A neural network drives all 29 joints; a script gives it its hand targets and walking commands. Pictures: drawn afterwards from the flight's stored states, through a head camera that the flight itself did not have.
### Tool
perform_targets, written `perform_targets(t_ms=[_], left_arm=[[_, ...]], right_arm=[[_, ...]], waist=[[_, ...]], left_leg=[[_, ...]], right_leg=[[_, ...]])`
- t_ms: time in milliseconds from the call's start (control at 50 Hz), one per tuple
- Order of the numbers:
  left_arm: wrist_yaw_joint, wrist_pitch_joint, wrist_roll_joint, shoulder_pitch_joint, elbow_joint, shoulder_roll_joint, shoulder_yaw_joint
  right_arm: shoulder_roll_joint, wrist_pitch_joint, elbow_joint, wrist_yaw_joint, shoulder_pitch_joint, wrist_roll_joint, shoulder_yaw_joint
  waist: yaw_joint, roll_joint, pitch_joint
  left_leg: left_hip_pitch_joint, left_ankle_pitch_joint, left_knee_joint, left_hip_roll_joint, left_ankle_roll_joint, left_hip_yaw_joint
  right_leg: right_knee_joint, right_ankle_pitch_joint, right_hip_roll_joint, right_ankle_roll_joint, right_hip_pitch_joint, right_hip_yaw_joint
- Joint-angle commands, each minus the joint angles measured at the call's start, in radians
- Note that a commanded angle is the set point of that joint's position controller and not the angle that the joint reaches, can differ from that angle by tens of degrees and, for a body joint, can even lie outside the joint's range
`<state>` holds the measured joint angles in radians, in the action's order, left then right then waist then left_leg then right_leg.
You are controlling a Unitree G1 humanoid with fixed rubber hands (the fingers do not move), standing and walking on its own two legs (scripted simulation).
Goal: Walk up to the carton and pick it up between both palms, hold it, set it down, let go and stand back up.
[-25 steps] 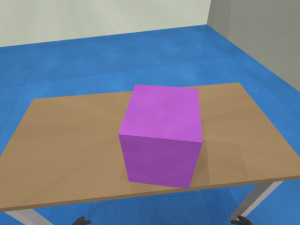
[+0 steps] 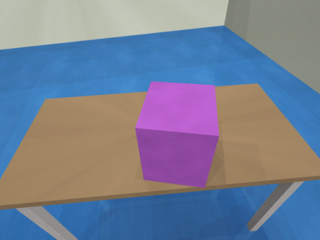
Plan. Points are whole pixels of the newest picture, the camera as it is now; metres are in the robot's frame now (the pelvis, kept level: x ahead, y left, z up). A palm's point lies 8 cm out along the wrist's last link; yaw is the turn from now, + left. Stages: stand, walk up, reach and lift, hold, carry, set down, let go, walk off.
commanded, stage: stand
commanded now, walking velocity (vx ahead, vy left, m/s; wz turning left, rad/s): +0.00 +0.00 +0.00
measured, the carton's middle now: (177, 134) +0.43 -0.04 +0.01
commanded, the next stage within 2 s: none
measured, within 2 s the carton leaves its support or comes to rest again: neither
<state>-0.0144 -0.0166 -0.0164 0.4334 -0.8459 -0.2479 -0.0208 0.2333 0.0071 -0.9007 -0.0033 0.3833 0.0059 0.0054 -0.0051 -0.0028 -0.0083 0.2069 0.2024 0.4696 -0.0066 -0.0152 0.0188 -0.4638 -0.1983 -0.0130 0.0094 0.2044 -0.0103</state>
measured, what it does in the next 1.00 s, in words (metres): stands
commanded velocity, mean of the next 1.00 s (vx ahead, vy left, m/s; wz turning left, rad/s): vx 0.00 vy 0.00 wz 0.00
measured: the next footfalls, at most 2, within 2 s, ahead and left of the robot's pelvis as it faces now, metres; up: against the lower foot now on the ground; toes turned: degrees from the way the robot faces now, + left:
none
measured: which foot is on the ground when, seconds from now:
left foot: down 0.00-1.00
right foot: down 0.00-1.00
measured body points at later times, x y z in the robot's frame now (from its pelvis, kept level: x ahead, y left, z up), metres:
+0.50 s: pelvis +0.00 -0.01 +0.00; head -0.02 -0.01 +0.45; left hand -0.02 +0.24 -0.14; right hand +0.00 -0.25 -0.15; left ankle +0.04 +0.11 -0.74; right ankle +0.04 -0.12 -0.74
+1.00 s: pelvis +0.02 -0.01 +0.00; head +0.02 -0.01 +0.45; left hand +0.03 +0.23 -0.15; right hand +0.03 -0.25 -0.15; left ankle +0.04 +0.11 -0.74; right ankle +0.04 -0.13 -0.74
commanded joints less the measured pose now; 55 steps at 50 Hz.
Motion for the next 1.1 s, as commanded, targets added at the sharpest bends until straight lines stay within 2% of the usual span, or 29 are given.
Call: perform_targets(t_ms=[0,300,780,1080], left_arm=[[-0.010,-0.020,-0.002,0.060,0.040,-0.128,0.043],[-0.016,-0.013,0.004,0.076,-0.013,-0.111,0.049],[-0.027,-0.011,0.014,0.021,-0.066,-0.083,0.034],[-0.032,-0.009,0.016,-0.009,-0.101,-0.070,0.031]], right_arm=[[0.157,0.019,0.063,-0.010,0.012,-0.001,-0.042],[0.129,0.009,0.023,-0.017,0.050,0.004,-0.044],[0.093,0.011,-0.032,-0.033,0.038,-0.004,-0.021],[0.081,0.010,-0.065,-0.040,0.022,-0.005,-0.017]], waist=[[-0.005,0.029,0.147],[0.005,-0.003,0.133],[0.001,0.005,0.092],[0.003,0.005,0.087]], left_leg=[[0.158,0.291,-0.178,0.096,-0.009,-0.148],[0.120,0.250,-0.131,0.083,-0.005,-0.146],[0.044,0.016,-0.102,0.094,0.004,-0.124],[0.014,-0.025,-0.109,0.098,0.007,-0.116]], right_leg=[[0.105,-0.174,-0.058,-0.007,0.055,0.096],[0.123,-0.235,-0.068,-0.018,0.128,0.131],[0.110,-0.021,-0.078,-0.022,0.051,0.123],[0.119,0.019,-0.077,-0.019,0.028,0.114]])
